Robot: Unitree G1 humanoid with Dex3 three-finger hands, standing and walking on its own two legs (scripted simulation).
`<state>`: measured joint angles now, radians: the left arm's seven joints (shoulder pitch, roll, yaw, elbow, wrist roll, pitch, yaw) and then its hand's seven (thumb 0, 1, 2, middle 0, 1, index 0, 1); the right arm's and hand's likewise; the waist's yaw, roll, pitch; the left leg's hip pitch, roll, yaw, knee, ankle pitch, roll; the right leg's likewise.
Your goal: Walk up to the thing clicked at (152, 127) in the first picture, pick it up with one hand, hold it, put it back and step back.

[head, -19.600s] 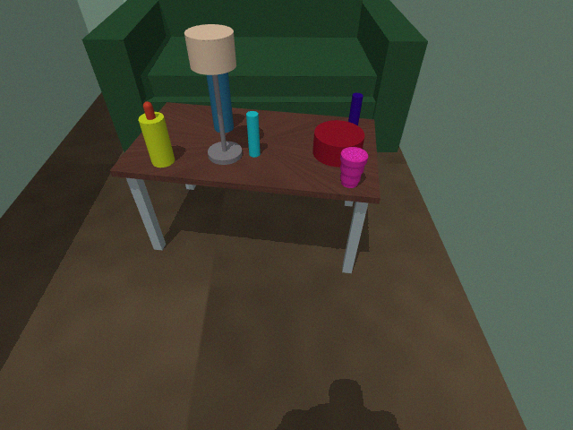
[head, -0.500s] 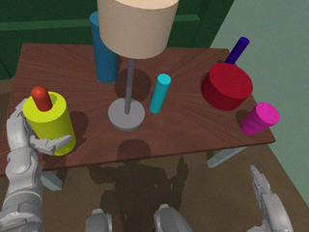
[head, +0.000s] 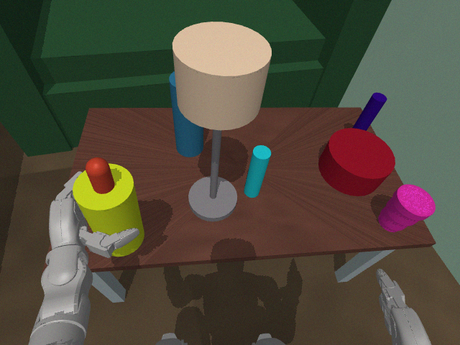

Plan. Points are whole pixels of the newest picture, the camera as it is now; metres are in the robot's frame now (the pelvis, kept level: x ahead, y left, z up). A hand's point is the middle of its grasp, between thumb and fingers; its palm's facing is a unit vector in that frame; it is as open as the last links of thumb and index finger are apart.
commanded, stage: lift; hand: left
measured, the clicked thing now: (111, 206) +0.38 +0.18 +0.03
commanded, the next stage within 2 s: hold in 0.70 s
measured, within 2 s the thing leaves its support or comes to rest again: neither
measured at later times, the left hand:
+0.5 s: hand (107, 218) +0.35 +0.18 +0.05, palm faces +0.20 -0.98 -0.04, open 11.5 cm
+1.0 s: hand (103, 215) +0.34 +0.18 +0.08, palm faces +0.20 -0.98 -0.02, open 11.5 cm
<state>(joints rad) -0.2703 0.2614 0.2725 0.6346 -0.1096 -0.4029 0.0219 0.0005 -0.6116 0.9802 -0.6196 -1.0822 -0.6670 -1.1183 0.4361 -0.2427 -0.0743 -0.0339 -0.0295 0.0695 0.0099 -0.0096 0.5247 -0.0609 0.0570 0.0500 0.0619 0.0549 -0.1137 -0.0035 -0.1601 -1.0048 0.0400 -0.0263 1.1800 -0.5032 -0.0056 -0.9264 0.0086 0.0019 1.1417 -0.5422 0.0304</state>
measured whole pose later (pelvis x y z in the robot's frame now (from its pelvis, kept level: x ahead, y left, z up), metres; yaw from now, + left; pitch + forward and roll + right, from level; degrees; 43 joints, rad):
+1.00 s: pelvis +0.01 +0.00 +0.04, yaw +0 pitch +11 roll -1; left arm -0.05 0.17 0.17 0.29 -0.14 -0.22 0.05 0.00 -0.61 0.99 -0.61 -1.09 -0.66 -1.13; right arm 0.42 -0.22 -0.08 0.10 0.00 0.03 -0.04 -0.01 0.53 -0.06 0.05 0.05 0.06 0.05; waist -0.05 -0.01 -0.11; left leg -0.71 0.03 0.01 0.96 -0.44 -0.01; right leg -0.65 -0.01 0.03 0.94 -0.48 0.03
